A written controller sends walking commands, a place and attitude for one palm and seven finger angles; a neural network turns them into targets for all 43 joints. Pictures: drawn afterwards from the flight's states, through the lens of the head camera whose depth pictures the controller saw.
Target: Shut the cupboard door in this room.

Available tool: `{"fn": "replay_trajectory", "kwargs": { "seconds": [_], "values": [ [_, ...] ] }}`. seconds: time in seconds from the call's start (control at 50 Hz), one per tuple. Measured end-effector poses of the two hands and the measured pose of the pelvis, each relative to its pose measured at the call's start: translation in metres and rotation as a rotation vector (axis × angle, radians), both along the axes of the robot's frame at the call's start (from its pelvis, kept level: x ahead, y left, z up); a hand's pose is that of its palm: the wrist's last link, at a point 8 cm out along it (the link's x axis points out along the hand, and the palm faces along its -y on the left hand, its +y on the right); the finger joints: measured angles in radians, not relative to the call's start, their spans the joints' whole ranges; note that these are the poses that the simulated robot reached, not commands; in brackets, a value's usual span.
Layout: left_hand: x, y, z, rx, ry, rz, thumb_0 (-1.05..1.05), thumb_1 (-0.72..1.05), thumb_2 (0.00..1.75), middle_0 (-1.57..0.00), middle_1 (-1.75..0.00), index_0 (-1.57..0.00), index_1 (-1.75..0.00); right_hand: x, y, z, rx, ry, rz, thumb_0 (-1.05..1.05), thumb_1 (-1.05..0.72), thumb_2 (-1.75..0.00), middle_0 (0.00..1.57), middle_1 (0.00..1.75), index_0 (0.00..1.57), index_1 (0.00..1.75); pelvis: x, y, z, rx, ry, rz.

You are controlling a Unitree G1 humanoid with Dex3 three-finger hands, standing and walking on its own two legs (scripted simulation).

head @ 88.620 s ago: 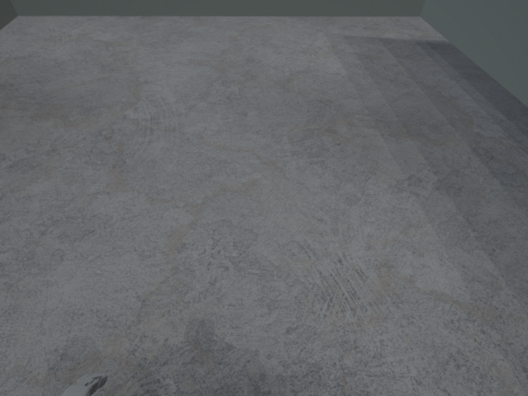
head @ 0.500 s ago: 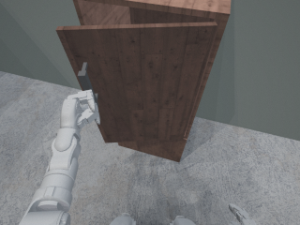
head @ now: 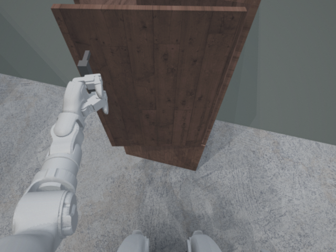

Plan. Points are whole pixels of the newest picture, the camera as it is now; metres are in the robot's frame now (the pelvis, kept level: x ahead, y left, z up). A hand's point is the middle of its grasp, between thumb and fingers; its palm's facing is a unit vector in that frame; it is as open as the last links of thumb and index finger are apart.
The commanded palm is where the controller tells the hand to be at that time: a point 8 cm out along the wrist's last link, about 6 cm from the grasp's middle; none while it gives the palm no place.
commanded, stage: push the door shut along its arc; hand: left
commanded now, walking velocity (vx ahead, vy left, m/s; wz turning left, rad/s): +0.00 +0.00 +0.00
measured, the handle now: (93, 80) +0.52 +0.19 +0.08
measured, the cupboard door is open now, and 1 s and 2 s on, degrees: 15 3 0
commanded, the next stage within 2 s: pull the fist back off the door in 1.32 s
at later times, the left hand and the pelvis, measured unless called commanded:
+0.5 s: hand (118, 80) +0.51 +0.12 +0.09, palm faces -0.21 -0.98 -0.03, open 3.1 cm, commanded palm +0.51 +0.17 +0.09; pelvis -0.01 +0.00 -0.02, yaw -1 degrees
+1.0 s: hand (129, 65) +0.56 +0.10 +0.10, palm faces -0.32 -0.95 -0.02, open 3.0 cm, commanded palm +0.57 +0.13 +0.09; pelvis +0.00 +0.00 -0.03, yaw -2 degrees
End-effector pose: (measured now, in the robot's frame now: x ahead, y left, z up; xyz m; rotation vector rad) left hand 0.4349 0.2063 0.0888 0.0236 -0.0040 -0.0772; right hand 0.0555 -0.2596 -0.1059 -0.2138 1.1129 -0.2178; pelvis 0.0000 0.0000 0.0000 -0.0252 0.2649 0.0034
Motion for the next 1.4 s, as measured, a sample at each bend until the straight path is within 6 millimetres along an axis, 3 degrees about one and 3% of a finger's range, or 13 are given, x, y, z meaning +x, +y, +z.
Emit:
{"fn": "replay_trajectory", "kwargs": {
  "seconds": [0.12, 0.6, 0.88, 1.4],
  "values": [
    [0.014, 0.000, 0.002, 0.015, 0.007, -0.032, 0.01, 0.90, 0.90, -1.32, -1.50, -1.30, -1.50, -0.016, -0.001, -0.003, -0.008, 0.040, -0.019, 0.01, -0.91, -0.90, 0.20, 0.30, 0.21, 0.30, -0.003, 0.001, -0.003, -0.006, 0.016, 0.002],
    [0.078, -0.030, 0.008, 0.004, 0.031, -0.154, 0.01, 0.90, 0.90, -1.30, -1.50, -1.30, -1.50, -0.068, -0.009, -0.011, -0.029, 0.156, -0.096, 0.00, -0.91, -0.90, 0.20, 0.30, 0.21, 0.30, -0.007, -0.004, -0.019, -0.017, 0.109, -0.013],
    [0.116, -0.050, 0.011, 0.006, 0.035, -0.226, 0.01, 0.90, 0.90, -1.30, -1.50, -1.30, -1.50, -0.087, -0.005, -0.012, -0.041, 0.213, -0.142, 0.00, -0.91, -0.90, 0.20, 0.30, 0.21, 0.30, -0.003, -0.003, -0.026, -0.027, 0.160, -0.025],
    [0.142, -0.058, 0.012, 0.020, 0.068, -0.310, -0.01, 0.90, 1.00, -1.30, -1.50, -1.30, -1.50, -0.106, 0.004, -0.016, -0.082, 0.305, -0.124, 0.00, -0.91, -0.90, 0.20, 0.30, 0.21, 0.30, -0.005, 0.004, -0.040, -0.057, 0.214, 0.003]
  ]
}}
